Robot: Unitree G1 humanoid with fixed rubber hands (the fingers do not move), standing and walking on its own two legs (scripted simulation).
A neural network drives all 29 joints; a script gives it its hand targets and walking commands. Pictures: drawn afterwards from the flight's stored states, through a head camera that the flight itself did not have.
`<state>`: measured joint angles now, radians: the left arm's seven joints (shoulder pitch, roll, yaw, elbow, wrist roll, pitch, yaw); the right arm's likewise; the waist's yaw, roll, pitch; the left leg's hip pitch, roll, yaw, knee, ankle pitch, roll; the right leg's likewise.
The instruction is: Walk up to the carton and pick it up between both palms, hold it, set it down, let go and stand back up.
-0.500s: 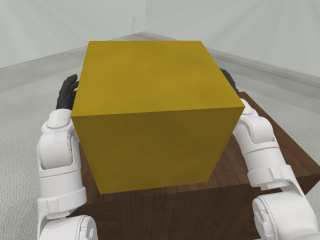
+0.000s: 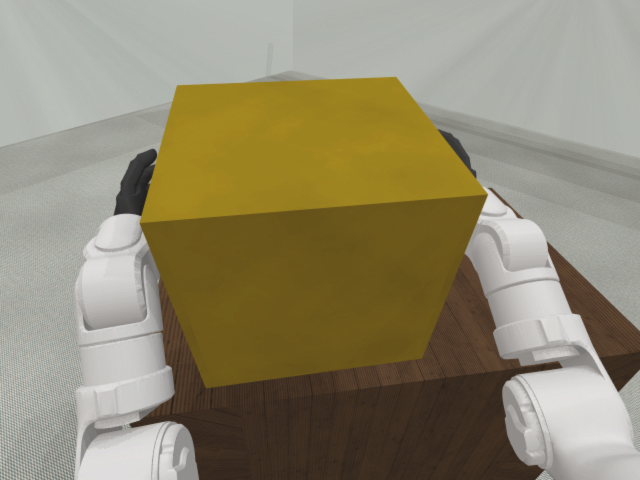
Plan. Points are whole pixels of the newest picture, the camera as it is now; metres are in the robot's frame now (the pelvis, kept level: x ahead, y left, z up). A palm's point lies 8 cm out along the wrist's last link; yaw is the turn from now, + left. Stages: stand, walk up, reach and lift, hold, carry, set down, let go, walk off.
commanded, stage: hold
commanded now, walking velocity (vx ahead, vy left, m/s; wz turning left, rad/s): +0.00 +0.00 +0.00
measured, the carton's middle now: (304, 227) +0.38 +0.00 +0.20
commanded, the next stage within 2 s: none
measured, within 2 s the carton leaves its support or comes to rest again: neither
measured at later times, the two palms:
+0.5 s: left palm (138, 221) +0.35 +0.19 +0.23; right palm (457, 195) +0.36 -0.18 +0.25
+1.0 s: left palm (137, 221) +0.35 +0.19 +0.23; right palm (456, 195) +0.36 -0.18 +0.25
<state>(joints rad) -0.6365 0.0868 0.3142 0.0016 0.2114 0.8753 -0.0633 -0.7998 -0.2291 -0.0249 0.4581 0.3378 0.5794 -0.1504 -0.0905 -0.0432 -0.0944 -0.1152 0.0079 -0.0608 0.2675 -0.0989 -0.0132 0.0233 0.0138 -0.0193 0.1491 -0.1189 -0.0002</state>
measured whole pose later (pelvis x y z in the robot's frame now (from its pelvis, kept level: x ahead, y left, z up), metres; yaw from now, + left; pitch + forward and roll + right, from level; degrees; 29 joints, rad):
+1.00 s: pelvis +0.00 +0.00 +0.00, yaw +0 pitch -3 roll -1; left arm -0.63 0.09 0.32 -0.01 0.21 0.88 -0.07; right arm -0.79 -0.23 -0.02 0.44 0.34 0.58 -0.16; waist -0.09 -0.05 -0.09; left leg -0.11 0.01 -0.06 0.27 -0.10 -0.02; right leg 0.02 0.02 -0.02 0.15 -0.12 0.00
